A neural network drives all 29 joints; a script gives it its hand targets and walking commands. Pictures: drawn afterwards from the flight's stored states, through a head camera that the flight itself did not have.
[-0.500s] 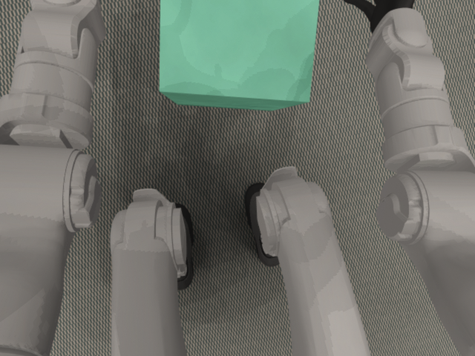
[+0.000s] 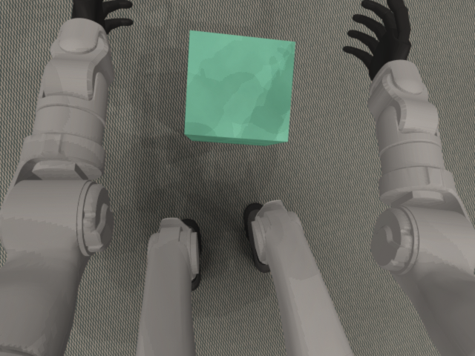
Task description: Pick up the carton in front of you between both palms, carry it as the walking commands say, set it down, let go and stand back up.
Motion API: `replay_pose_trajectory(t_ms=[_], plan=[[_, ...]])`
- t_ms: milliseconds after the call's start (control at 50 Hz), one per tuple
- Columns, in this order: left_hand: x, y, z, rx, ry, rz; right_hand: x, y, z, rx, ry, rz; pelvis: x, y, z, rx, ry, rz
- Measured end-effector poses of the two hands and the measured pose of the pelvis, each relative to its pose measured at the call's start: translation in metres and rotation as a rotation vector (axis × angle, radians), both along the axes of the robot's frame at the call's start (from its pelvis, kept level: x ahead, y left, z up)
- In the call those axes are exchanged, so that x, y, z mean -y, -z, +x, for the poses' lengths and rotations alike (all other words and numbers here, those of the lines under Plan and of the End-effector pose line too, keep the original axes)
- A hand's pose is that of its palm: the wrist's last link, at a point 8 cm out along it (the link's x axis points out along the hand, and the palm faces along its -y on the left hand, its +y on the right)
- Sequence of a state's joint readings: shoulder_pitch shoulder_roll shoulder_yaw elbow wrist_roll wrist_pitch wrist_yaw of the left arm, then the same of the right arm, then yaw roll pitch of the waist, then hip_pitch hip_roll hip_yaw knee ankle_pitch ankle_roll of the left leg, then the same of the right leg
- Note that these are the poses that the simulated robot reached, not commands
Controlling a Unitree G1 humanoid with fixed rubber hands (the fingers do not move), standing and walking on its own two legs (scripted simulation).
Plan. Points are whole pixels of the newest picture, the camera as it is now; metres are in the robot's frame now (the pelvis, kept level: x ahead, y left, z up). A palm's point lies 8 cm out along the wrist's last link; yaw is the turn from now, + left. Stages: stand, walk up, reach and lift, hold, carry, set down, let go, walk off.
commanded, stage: set down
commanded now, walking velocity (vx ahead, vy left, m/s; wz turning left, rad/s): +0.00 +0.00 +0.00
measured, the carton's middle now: (234, 99) +0.51 -0.07 -0.42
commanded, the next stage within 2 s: let go in 0.24 s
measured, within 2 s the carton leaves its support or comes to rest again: neither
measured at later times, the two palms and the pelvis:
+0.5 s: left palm (6, 33) +0.50 +0.16 +0.02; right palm (466, 63) +0.44 -0.25 +0.03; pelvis +0.03 +0.00 +0.14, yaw +2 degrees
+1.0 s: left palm out of the picture +0.34 +0.21 +0.13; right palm out of the picture +0.29 -0.23 +0.15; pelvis +0.10 +0.00 +0.22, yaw +0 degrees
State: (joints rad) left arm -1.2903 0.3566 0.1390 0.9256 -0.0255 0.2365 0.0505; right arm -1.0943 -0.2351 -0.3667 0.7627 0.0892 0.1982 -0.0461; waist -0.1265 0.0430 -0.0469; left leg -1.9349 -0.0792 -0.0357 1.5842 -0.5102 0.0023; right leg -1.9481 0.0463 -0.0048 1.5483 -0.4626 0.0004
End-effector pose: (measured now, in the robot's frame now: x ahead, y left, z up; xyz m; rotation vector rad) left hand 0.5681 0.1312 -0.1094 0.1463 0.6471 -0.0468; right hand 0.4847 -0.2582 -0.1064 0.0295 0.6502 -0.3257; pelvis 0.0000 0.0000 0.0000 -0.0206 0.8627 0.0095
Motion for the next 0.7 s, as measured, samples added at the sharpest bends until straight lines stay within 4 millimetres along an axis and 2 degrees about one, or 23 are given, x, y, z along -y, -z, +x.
replay_pose_trajectory(t_ms=[240,380,460,600,700], plan=[[0.001,-0.076,-0.008,0.009,0.020,-0.015,0.001,-0.079,-0.004,0.017,-0.022,-0.020,0.000,-0.067,0.016,0.019,0.002,0.004],[-0.012,-0.109,-0.026,-0.018,-0.011,0.032,-0.004,-0.109,-0.018,-0.025,-0.073,-0.027,0.000,-0.104,0.022,0.065,-0.003,0.009],[-0.022,-0.127,-0.048,-0.024,-0.058,0.056,-0.009,-0.124,-0.034,-0.059,-0.159,-0.050,0.001,-0.126,0.029,0.105,-0.008,0.015],[-0.032,-0.153,-0.109,-0.066,-0.120,0.075,-0.009,-0.158,-0.072,-0.131,-0.278,-0.085,0.005,-0.161,0.047,0.208,-0.013,0.022],[-0.040,-0.175,-0.141,-0.087,-0.104,0.072,-0.003,-0.188,-0.100,-0.143,-0.281,-0.086,0.007,-0.181,0.063,0.286,-0.003,0.022]])
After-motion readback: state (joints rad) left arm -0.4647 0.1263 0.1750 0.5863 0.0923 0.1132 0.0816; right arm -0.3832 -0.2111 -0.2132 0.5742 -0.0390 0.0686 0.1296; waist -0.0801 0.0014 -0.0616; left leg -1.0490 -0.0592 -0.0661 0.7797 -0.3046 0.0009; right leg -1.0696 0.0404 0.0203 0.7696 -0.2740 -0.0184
